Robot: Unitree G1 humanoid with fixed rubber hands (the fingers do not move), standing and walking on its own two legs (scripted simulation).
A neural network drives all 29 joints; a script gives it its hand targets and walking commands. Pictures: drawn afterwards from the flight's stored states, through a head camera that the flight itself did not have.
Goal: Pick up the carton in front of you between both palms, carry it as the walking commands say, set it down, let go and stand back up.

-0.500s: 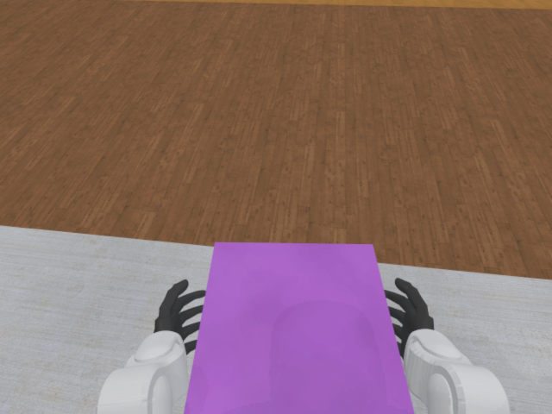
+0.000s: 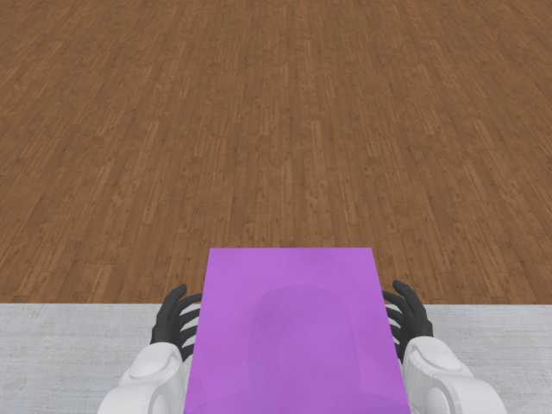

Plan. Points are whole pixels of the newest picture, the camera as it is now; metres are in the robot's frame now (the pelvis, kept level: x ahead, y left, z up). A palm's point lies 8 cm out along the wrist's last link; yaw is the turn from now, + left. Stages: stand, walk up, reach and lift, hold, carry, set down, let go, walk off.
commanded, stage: carry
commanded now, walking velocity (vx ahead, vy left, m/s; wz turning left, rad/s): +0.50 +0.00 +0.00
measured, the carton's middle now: (290, 361) +0.23 -0.01 +0.00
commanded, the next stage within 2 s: none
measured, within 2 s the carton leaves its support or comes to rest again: neither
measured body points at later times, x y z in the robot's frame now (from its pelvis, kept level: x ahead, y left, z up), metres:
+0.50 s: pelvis +0.34 +0.00 -0.02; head +0.34 -0.01 +0.43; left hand +0.57 +0.16 +0.07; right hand +0.59 -0.14 +0.07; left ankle +0.44 +0.09 -0.75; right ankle +0.20 -0.14 -0.75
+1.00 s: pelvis +0.52 +0.00 -0.01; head +0.57 +0.00 +0.44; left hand +0.86 +0.18 +0.09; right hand +0.89 -0.13 +0.09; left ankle +0.44 +0.09 -0.74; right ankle +0.46 -0.09 -0.74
